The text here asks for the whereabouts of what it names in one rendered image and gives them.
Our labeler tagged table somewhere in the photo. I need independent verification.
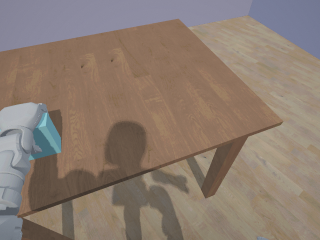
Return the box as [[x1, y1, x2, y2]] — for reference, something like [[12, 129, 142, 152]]
[[0, 18, 283, 240]]

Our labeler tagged left robot upper arm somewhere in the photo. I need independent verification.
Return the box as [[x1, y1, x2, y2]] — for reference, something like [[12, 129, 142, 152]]
[[0, 215, 23, 240]]

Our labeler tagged left robot forearm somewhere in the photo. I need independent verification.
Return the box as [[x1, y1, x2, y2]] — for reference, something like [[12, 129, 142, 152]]
[[0, 125, 34, 216]]

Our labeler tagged left robot hand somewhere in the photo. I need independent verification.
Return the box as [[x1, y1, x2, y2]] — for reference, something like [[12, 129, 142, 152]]
[[0, 102, 49, 155]]

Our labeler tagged sponge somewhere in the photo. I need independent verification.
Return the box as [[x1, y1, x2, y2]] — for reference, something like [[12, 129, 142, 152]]
[[0, 112, 61, 161]]

